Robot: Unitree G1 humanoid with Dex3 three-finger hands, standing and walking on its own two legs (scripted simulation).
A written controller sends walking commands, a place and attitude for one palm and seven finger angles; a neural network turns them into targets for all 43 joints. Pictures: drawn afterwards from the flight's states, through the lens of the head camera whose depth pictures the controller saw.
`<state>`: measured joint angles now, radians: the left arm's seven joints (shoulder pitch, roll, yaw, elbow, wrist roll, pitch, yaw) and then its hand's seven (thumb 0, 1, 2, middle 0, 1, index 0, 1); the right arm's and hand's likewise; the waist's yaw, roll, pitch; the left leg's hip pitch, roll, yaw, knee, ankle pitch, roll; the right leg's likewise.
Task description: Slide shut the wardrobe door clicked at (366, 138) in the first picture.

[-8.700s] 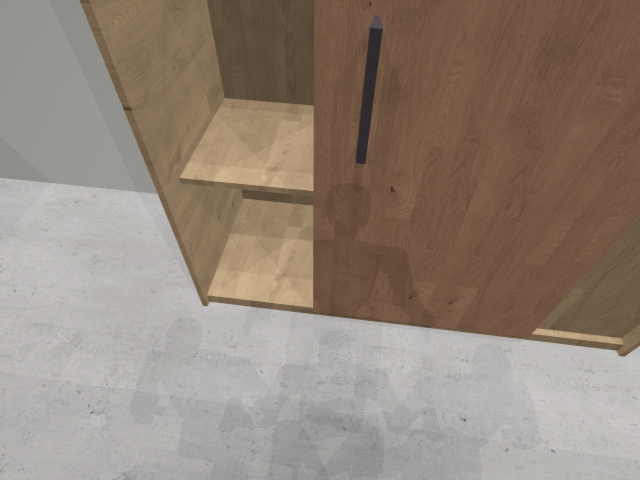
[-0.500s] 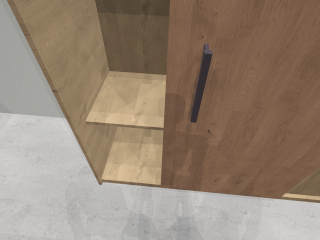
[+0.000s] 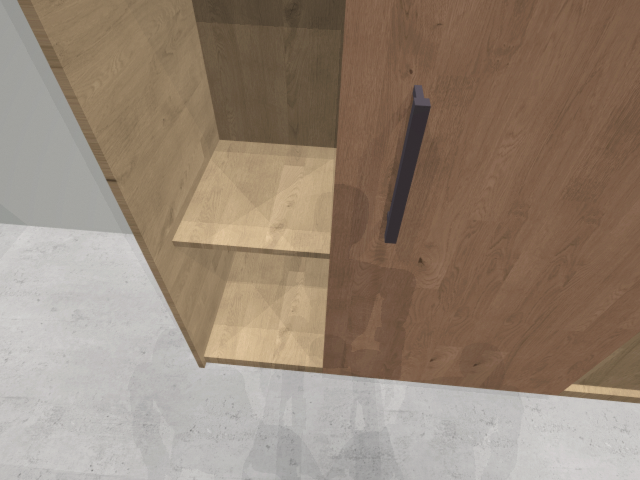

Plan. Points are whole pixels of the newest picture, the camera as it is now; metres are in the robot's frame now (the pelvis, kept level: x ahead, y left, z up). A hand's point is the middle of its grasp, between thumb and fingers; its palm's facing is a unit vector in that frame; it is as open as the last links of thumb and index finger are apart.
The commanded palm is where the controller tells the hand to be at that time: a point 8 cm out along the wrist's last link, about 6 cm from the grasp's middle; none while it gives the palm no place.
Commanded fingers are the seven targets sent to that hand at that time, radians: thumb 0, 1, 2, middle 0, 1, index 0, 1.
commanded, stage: look again from close up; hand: right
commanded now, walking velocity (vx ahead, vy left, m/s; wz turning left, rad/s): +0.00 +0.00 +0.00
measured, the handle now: (402, 173) +0.53 -0.10 +0.11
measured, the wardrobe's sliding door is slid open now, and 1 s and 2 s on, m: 0.39 0.39 0.39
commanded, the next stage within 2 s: raise the hand with hooked fingers in 0.16 s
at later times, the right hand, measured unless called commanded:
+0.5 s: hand (487, 429) +0.19 -0.18 +0.01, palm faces +0.17 +0.98 -0.14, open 7.6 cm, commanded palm +0.11 -0.22 -0.04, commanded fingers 0.00 -0.60 -0.77 0.22 0.50 0.22 0.50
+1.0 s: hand (502, 434) +0.18 -0.18 +0.03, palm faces -0.09 +0.99 -0.06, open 10.5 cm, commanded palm +0.14 -0.27 +0.03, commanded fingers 0.00 -0.01 -0.52 0.26 0.87 0.26 0.87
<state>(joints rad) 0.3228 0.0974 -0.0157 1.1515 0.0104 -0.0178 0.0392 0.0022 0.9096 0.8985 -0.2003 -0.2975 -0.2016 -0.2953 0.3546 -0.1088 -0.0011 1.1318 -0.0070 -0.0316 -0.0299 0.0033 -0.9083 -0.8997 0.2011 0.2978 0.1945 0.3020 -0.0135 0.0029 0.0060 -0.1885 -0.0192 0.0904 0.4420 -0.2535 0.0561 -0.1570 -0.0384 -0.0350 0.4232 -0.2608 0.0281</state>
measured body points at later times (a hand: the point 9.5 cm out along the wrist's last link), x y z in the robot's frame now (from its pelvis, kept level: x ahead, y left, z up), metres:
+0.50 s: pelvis -0.02 -0.02 -0.02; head -0.02 +0.02 +0.43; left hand +0.10 +0.25 -0.13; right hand +0.18 -0.23 +0.02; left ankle -0.01 +0.08 -0.74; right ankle -0.02 -0.14 -0.74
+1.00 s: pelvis -0.04 -0.02 -0.06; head +0.00 -0.02 +0.39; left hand +0.16 +0.17 -0.14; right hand +0.18 -0.24 +0.03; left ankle -0.01 +0.08 -0.74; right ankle -0.02 -0.14 -0.74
